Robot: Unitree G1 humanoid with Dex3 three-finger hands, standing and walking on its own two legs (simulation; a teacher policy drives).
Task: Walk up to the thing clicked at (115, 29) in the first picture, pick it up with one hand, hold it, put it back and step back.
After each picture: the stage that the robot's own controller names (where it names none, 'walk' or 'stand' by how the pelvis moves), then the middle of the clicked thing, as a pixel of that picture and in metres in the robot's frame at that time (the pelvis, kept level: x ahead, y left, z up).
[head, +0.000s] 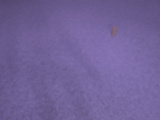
stand; (114, 31) +1.53 -0.35 -0.72
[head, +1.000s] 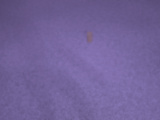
walk; (89, 37) +1.42 +0.04 -0.70
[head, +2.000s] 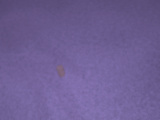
walk; (60, 71) +0.92 +0.32 -0.72
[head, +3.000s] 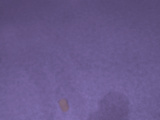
walk; (63, 105) +0.57 +0.26 -0.72
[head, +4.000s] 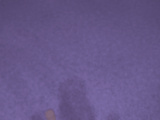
stand; (50, 116) +0.44 +0.25 -0.70
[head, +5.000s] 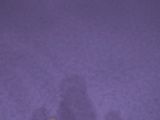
stand; out of the picture +0.41 +0.25 -0.72
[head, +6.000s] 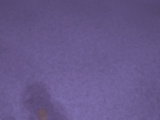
walk; (42, 115) +0.47 +0.23 -0.72
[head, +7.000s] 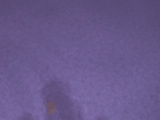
walk; (51, 107) +0.49 +0.21 -0.70
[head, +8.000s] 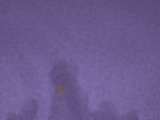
walk; (60, 90) +0.54 +0.16 -0.69
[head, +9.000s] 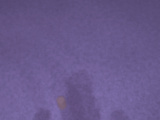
stand; (61, 102) +0.50 +0.20 -0.69
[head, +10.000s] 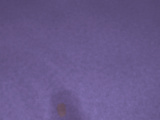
walk; (61, 110) +0.51 +0.19 -0.69
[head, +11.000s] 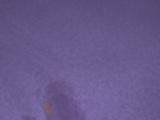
walk; (47, 108) +0.50 +0.24 -0.70
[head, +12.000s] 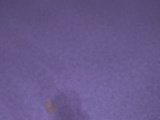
walk; (50, 107) +0.54 +0.25 -0.70
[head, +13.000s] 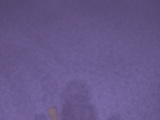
stand; (53, 114) +0.48 +0.25 -0.72
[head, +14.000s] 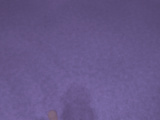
stand; (53, 117) +0.48 +0.25 -0.72
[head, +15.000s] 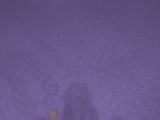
stand; (53, 117) +0.47 +0.25 -0.72
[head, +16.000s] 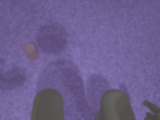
go down; (31, 52) +0.53 +0.27 -0.43
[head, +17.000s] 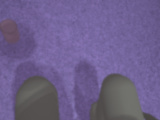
go down; (10, 32) +0.54 +0.29 -0.30
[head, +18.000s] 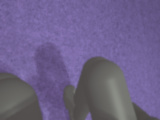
close in; out of the picture +0.52 +0.33 -0.24
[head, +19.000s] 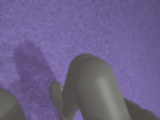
close; out of the picture +0.50 +0.36 -0.23
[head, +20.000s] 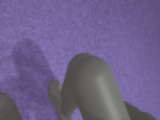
close; out of the picture +0.48 +0.35 -0.24
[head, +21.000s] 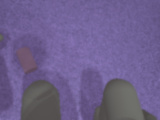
lift; (26, 60) +0.46 +0.24 -0.35
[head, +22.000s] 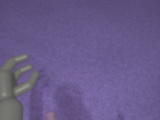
hold; out of the picture +0.41 +0.22 -0.68
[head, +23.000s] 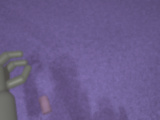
hold; (45, 105) +0.40 +0.25 -0.65
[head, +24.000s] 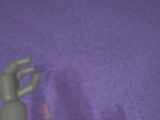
hold; (45, 112) +0.40 +0.26 -0.67
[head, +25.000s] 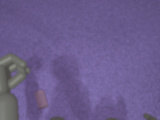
crouch; (41, 99) +0.41 +0.27 -0.61
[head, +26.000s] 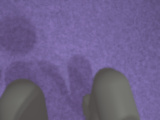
lower; out of the picture +0.43 +0.32 -0.33
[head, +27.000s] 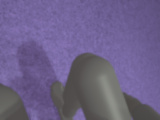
lower; out of the picture +0.38 +0.37 -0.26
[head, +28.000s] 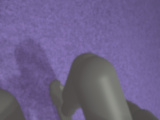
lower; out of the picture +0.36 +0.38 -0.26
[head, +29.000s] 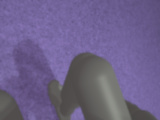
lower; out of the picture +0.36 +0.39 -0.27
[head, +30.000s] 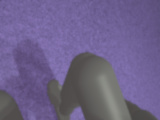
lower; out of the picture +0.35 +0.40 -0.27
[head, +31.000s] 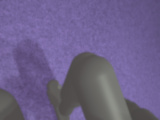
open; out of the picture +0.35 +0.41 -0.27
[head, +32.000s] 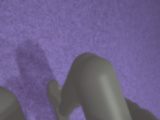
withdraw; out of the picture +0.34 +0.42 -0.27
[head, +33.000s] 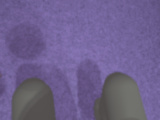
walk; out of the picture +0.39 +0.37 -0.33
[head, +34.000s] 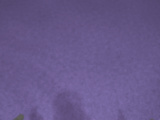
stand; out of the picture +0.34 +0.34 -0.68
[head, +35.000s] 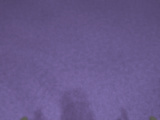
stand; out of the picture +0.35 +0.37 -0.69
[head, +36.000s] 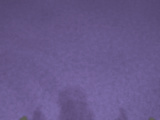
stand; out of the picture +0.34 +0.37 -0.69
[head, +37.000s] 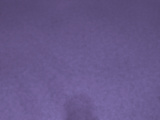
stand; out of the picture +0.36 +0.36 -0.75
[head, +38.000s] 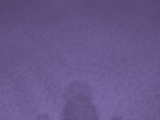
stand; out of the picture +0.32 +0.38 -0.75
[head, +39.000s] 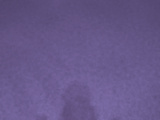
walk; out of the picture +0.32 +0.39 -0.75
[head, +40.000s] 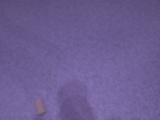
walk; (40, 107) +0.44 +0.38 -0.72
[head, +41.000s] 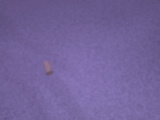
walk; (47, 68) +0.80 +0.38 -0.72
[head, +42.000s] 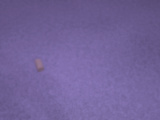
stand; (39, 65) +0.96 +0.42 -0.73
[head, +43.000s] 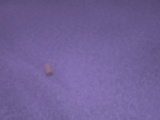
stand; (48, 69) +0.94 +0.39 -0.75
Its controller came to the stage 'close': yes
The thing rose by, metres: 0.01
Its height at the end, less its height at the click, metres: -0.02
